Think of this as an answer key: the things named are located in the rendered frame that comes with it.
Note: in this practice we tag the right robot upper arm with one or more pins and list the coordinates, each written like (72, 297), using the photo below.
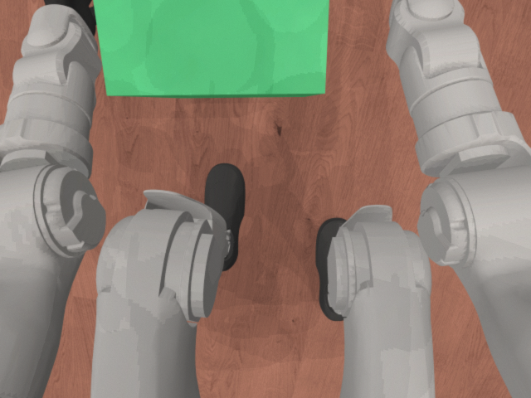
(479, 223)

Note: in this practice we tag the robot left forearm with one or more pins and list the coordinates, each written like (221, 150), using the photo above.
(50, 110)

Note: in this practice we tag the robot right forearm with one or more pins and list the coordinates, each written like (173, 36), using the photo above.
(450, 96)

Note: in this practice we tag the robot left hand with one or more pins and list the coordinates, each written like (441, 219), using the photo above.
(82, 7)

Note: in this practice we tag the robot right thigh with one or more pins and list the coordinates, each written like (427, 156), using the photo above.
(388, 351)

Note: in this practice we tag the left robot upper arm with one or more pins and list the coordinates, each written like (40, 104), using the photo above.
(50, 216)

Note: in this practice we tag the carton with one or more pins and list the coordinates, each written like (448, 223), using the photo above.
(213, 48)

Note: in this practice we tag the robot right foot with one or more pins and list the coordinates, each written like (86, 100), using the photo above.
(327, 231)

